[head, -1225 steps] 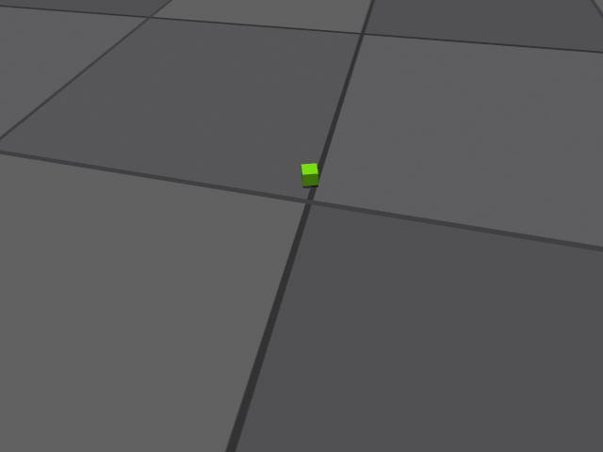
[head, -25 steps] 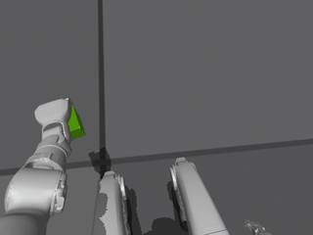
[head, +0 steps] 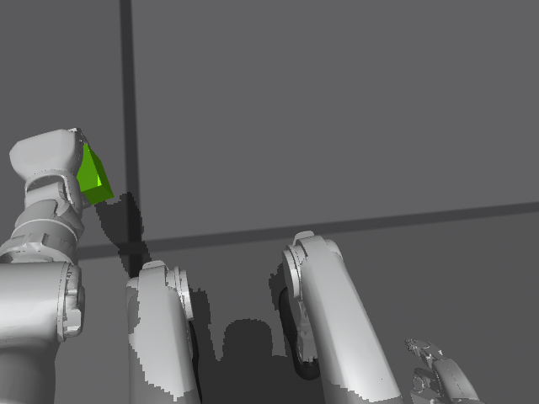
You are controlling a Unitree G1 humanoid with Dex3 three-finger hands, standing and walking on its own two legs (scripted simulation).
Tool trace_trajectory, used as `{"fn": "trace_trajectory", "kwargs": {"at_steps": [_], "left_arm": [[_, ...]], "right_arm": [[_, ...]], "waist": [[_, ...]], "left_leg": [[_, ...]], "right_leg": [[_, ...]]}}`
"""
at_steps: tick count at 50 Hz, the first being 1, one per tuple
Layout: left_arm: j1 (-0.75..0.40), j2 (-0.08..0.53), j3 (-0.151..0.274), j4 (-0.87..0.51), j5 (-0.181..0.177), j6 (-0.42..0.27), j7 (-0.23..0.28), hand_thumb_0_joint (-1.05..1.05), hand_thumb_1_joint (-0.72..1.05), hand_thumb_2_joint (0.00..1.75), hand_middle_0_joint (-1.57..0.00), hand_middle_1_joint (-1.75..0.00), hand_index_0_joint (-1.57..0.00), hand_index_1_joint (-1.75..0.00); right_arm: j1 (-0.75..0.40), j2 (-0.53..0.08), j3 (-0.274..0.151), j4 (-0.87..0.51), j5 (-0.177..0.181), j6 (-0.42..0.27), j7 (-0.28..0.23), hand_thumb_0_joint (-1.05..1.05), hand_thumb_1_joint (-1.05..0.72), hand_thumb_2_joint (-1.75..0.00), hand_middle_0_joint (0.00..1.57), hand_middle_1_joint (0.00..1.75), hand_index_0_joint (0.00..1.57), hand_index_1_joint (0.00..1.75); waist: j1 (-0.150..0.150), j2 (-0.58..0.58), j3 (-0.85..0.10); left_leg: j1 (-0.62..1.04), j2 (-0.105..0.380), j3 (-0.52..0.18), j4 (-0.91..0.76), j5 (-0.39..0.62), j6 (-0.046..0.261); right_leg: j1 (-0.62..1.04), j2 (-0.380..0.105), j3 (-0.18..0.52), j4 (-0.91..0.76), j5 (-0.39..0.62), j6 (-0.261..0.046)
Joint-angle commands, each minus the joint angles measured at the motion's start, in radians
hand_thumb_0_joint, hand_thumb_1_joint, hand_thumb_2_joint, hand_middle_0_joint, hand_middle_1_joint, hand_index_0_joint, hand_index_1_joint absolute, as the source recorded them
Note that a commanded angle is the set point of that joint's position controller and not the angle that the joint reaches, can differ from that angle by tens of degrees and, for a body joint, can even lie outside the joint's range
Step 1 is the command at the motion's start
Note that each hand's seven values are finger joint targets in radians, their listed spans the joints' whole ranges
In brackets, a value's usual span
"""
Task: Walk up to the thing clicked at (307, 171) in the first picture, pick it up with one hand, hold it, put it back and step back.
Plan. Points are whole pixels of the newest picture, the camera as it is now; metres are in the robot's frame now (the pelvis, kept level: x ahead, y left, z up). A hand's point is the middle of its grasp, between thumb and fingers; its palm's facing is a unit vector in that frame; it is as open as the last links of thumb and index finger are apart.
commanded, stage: crouch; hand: left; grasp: from above
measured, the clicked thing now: (78, 179) +0.48 +0.25 -0.21
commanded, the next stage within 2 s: lower in 0.62 s
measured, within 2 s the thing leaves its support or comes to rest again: rests again in 1.64 s
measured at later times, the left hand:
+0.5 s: hand (83, 180) +0.48 +0.25 -0.23, palm faces -0.43 -0.10 -0.90, open 10.1 cm
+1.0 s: hand (91, 184) +0.49 +0.25 -0.28, palm faces -0.46 -0.11 -0.88, open 10.1 cm
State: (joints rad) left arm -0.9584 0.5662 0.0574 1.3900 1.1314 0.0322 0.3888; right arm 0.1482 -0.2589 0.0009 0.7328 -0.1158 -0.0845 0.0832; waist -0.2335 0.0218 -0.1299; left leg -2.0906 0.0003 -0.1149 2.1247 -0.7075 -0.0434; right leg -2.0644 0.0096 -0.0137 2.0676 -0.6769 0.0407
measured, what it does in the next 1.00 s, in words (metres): lowers itself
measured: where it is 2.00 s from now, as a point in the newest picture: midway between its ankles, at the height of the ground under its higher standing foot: (246, 364)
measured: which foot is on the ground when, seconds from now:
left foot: down 0.00-1.00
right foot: down 0.00-1.00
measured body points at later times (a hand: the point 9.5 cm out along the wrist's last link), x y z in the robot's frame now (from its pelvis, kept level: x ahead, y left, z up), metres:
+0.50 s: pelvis -0.01 +0.00 -0.07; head +0.24 +0.04 +0.31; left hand +0.50 +0.25 -0.18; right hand +0.00 -0.26 -0.18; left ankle +0.07 +0.13 -0.38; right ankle +0.09 -0.13 -0.38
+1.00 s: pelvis -0.01 +0.01 -0.09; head +0.26 +0.05 +0.27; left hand +0.51 +0.26 -0.23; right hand +0.00 -0.27 -0.19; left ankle +0.07 +0.13 -0.38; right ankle +0.09 -0.13 -0.38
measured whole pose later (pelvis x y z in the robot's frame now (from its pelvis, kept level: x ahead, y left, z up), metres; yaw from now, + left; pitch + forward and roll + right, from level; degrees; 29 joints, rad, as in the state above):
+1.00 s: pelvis -0.01 +0.01 -0.09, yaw -4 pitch +35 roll -8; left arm -1.11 0.74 0.12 1.62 1.19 -0.04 0.44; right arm 0.17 -0.30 0.10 0.74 -0.17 -0.11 0.18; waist -0.31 -0.01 0.01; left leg -2.33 -0.02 -0.17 2.43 -0.72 -0.04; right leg -2.28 0.03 -0.04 2.33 -0.67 0.06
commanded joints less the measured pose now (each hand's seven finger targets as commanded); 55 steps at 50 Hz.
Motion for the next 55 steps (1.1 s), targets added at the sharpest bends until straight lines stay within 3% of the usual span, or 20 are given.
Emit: {"fn": "trace_trajectory", "kwargs": {"at_steps": [1,3,5,7,10,13,14,19,23,28,29,36,37,42,44,47,55], "left_arm": [[-0.38,0.247,0.024,-0.133,-0.008,-0.011,0.048,0.0,0.55,0.67,-0.93,-0.65,-0.96,-0.62],[-0.384,0.279,0.037,-0.114,0.002,-0.014,0.052,0.0,0.54,0.66,-0.93,-0.65,-0.95,-0.62],[-0.409,0.262,0.029,-0.099,0.005,-0.025,0.053,0.0,0.56,0.65,-0.95,-0.64,-0.98,-0.61],[-0.422,0.293,0.042,-0.091,0.014,-0.03,0.06,0.0,0.56,0.62,-0.94,-0.62,-0.97,-0.59],[-0.407,0.28,0.034,-0.056,0.026,-0.035,0.06,0.0,0.57,0.64,-0.96,-0.62,-0.98,-0.6],[-0.461,0.315,0.047,-0.053,0.033,-0.041,0.07,0.0,0.56,0.66,-0.95,-0.63,-0.97,-0.6],[-0.477,0.341,0.059,-0.068,0.028,-0.045,0.078,0.0,0.56,0.65,-0.95,-0.62,-0.97,-0.6],[-0.481,0.338,0.054,0.01,0.038,-0.044,0.092,0.0,0.55,0.61,-0.95,-0.59,-0.97,-0.57],[-0.515,0.365,0.06,-0.005,0.036,-0.05,0.093,0.0,0.55,0.62,-0.96,-0.57,-0.97,-0.56],[-0.503,0.363,0.054,0.034,0.043,-0.052,0.092,0.0,0.58,0.65,-1.0,-0.57,-1.01,-0.56],[-0.497,0.37,0.06,0.033,0.043,-0.051,0.094,0.0,0.58,0.67,-1.01,-0.56,-1.01,-0.56],[-0.484,0.366,0.052,0.03,0.046,-0.052,0.09,0.0,0.61,0.67,-1.04,-0.57,-1.04,-0.57],[-0.495,0.373,0.056,0.014,0.043,-0.053,0.091,0.0,0.56,0.67,-1.03,-0.54,-1.02,-0.55],[-0.499,0.36,0.045,0.062,0.046,-0.059,0.09,0.0,0.53,0.69,-1.0,-0.57,-0.99,-0.58],[-0.511,0.407,0.067,0.063,0.039,-0.068,0.1,0.0,0.54,0.69,-1.01,-0.56,-1.0,-0.58],[-0.498,0.4,0.063,0.086,0.059,-0.08,0.102,0.0,0.55,0.69,-1.03,-0.54,-1.01,-0.56],[-0.501,0.457,0.097,0.088,0.072,-0.093,0.156,0.0,0.57,0.71,-1.04,-0.57,-1.03,-0.58]], "right_arm": [[0.227,-0.204,-0.057,-0.007,0.0,-0.001,0.002,0.0,-0.9,-0.9,0.2,0.3,0.2,0.3],[0.23,-0.213,-0.057,-0.004,-0.001,-0.001,0.005,0.0,-0.9,-0.9,0.2,0.3,0.2,0.3],[0.236,-0.217,-0.051,-0.003,-0.006,-0.003,0.012,0.0,-0.9,-0.9,0.2,0.3,0.2,0.3],[0.237,-0.222,-0.047,0.001,-0.006,-0.003,0.015,0.0,-0.9,-0.9,0.2,0.3,0.2,0.3],[0.242,-0.23,-0.044,0.002,-0.011,-0.002,0.026,0.0,-0.9,-0.9,0.2,0.3,0.2,0.3],[0.247,-0.237,-0.037,0.008,-0.015,-0.001,0.033,0.0,-0.9,-0.9,0.2,0.3,0.2,0.3],[0.241,-0.237,-0.038,0.007,-0.014,0.0,0.035,0.0,-0.9,-0.9,0.2,0.3,0.2,0.3],[0.247,-0.24,-0.021,0.016,-0.025,-0.005,0.042,0.0,-0.9,-0.9,0.2,0.3,0.2,0.3],[0.251,-0.251,-0.011,0.021,-0.027,-0.009,0.049,0.0,-0.9,-0.9,0.2,0.3,0.2,0.3],[0.263,-0.259,-0.001,0.024,-0.031,-0.013,0.057,0.0,-0.9,-0.9,0.2,0.3,0.2,0.3],[0.265,-0.268,0.001,0.026,-0.03,-0.013,0.058,0.0,-0.9,-0.9,0.2,0.3,0.2,0.3],[0.267,-0.273,0.007,0.021,-0.034,-0.013,0.074,0.0,-0.91,-0.9,0.2,0.3,0.2,0.3],[0.265,-0.278,0.004,0.026,-0.029,-0.011,0.074,0.0,-0.91,-0.9,0.2,0.3,0.2,0.3],[0.268,-0.283,0.018,0.016,-0.037,-0.012,0.084,0.0,-0.91,-0.9,0.2,0.3,0.2,0.3],[0.266,-0.289,0.024,0.02,-0.038,-0.015,0.087,0.0,-0.91,-0.9,0.2,0.3,0.2,0.3],[0.271,-0.297,0.03,0.017,-0.045,-0.023,0.093,0.0,-0.91,-0.9,0.2,0.3,0.2,0.3],[0.259,-0.309,0.04,0.007,-0.056,-0.027,0.101,0.0,-0.91,-0.9,0.2,0.3,0.2,0.3]], "waist": [[-0.022,0.227,-0.684],[-0.018,0.221,-0.704],[-0.041,0.233,-0.689],[-0.028,0.245,-0.693],[-0.039,0.269,-0.682],[-0.045,0.281,-0.705],[-0.033,0.281,-0.718],[-0.061,0.251,-0.643],[-0.055,0.274,-0.676],[-0.073,0.27,-0.638],[-0.062,0.274,-0.641],[-0.074,0.299,-0.622],[-0.062,0.32,-0.627],[-0.102,0.274,-0.581],[-0.088,0.277,-0.587],[-0.105,0.297,-0.571],[-0.097,0.342,-0.609]], "left_leg": [[0.432,-0.003,0.109,-0.172,0.254,0.066],[0.437,-0.002,0.106,-0.154,0.257,0.065],[0.405,-0.005,0.105,-0.142,0.243,0.065],[0.402,-0.006,0.1,-0.135,0.24,0.062],[0.419,-0.004,0.092,-0.123,0.245,0.056],[0.394,-0.007,0.096,-0.092,0.24,0.059],[0.375,-0.009,0.1,-0.088,0.226,0.061],[0.32,-0.009,0.097,-0.059,0.17,0.066],[0.306,-0.008,0.096,-0.034,0.184,0.067],[0.284,-0.009,0.089,-0.011,0.185,0.066],[0.279,-0.009,0.091,-0.004,0.191,0.066],[0.281,-0.011,0.086,0.006,0.194,0.062],[0.293,-0.009,0.083,0.001,0.206,0.058],[0.248,-0.008,0.074,0.047,0.228,0.066],[0.217,-0.009,0.079,0.06,0.23,0.07],[0.249,-0.007,0.071,0.065,0.235,0.063],[0.261,-0.006,0.067,0.086,0.23,0.062]], "right_leg": [[0.382,0.014,-0.075,-0.192,0.286,-0.065],[0.365,0.014,-0.079,-0.172,0.281,-0.066],[0.35,0.015,-0.084,-0.156,0.272,-0.065],[0.323,0.017,-0.092,-0.134,0.26,-0.069],[0.285,0.016,-0.103,-0.104,0.257,-0.074],[0.282,0.02,-0.104,-0.082,0.259,-0.072],[0.285,0.022,-0.104,-0.078,0.247,-0.073],[0.236,0.025,-0.114,-0.065,0.198,-0.072],[0.236,0.028,-0.12,-0.036,0.212,-0.073],[0.218,0.031,-0.129,-0.016,0.216,-0.072],[0.213,0.029,-0.13,-0.011,0.222,-0.071],[0.199,0.032,-0.141,0.011,0.226,-0.073],[0.184,0.031,-0.144,0.021,0.235,-0.076],[0.183,0.034,-0.148,0.037,0.266,-0.069],[0.202,0.034,-0.144,0.042,0.271,-0.066],[0.177,0.035,-0.156,0.057,0.269,-0.069],[0.174,0.041,-0.167,0.081,0.273,-0.068]]}}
